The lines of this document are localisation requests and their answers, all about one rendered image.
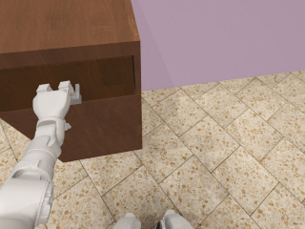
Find robot left hand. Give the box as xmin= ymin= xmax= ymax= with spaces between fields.
xmin=32 ymin=80 xmax=74 ymax=131

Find handle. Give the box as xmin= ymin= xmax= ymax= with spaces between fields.
xmin=70 ymin=84 xmax=82 ymax=105

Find drawer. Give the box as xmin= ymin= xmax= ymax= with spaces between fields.
xmin=0 ymin=55 xmax=134 ymax=113

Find robot left thigh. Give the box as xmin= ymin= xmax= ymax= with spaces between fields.
xmin=112 ymin=217 xmax=141 ymax=229

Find robot left forearm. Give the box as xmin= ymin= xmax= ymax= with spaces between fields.
xmin=0 ymin=116 xmax=65 ymax=196

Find cabinet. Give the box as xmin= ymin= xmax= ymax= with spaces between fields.
xmin=0 ymin=0 xmax=143 ymax=163

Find left robot upper arm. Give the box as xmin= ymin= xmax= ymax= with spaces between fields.
xmin=0 ymin=177 xmax=54 ymax=229

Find left robot shin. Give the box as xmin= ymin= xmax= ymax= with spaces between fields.
xmin=125 ymin=213 xmax=135 ymax=218

